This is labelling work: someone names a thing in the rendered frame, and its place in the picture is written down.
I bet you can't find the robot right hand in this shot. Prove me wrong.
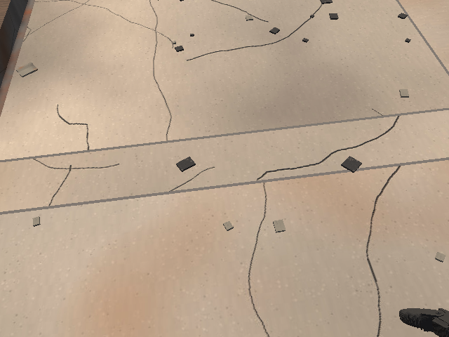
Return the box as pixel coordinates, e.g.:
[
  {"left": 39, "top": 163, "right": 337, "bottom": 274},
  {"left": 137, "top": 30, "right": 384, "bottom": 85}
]
[{"left": 399, "top": 308, "right": 449, "bottom": 337}]

